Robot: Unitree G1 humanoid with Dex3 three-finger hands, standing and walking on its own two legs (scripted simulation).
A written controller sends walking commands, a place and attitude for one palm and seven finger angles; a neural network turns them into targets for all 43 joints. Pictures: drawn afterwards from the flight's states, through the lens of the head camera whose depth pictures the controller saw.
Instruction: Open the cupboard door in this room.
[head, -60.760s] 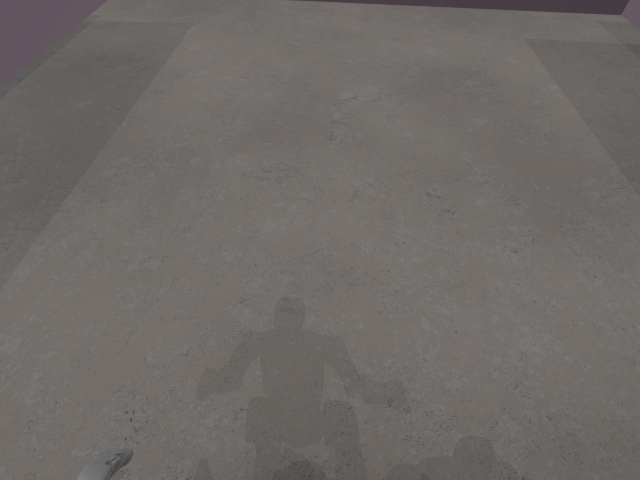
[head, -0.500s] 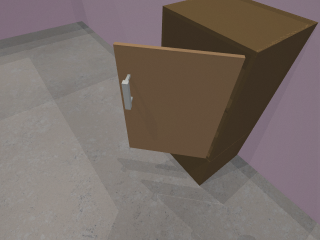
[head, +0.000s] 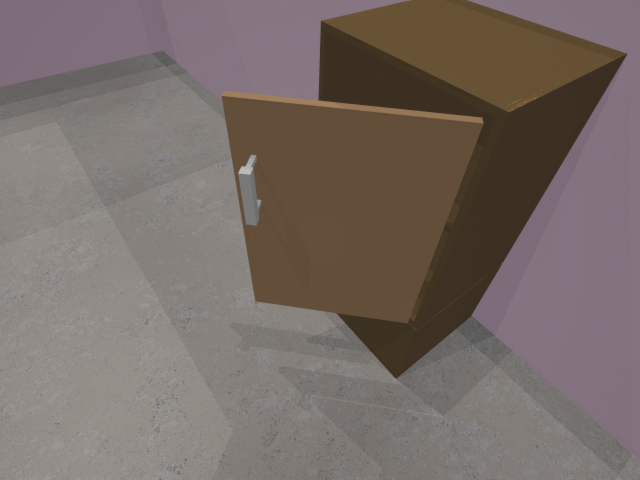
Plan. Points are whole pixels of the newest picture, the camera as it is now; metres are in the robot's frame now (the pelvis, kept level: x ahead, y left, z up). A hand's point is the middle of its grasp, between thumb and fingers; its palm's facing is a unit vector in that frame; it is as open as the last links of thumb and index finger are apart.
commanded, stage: come to a stop and stand still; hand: left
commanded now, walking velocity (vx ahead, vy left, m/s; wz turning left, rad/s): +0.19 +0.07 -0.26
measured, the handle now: (252, 190) +0.60 +0.17 +0.00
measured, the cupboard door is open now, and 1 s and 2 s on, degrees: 44 44 44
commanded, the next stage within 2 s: look again from close up in 1.18 s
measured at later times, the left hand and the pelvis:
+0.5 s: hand out of the picture +0.06 +0.19 -0.18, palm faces -0.02 -0.98 -0.20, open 7.3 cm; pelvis +0.03 +0.02 -0.01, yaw -3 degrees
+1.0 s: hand out of the picture +0.04 +0.16 -0.16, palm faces -0.03 -0.97 -0.24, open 7.3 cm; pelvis +0.00 -0.02 +0.00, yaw -2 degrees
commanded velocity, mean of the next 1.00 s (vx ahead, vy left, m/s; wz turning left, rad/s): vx -0.02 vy -0.02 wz -0.02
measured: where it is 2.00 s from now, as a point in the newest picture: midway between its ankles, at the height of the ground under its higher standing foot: outside the picture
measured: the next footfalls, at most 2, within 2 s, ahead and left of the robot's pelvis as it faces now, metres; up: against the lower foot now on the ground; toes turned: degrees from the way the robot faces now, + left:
none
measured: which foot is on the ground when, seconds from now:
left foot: down 0.00-1.00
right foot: down 0.00-1.00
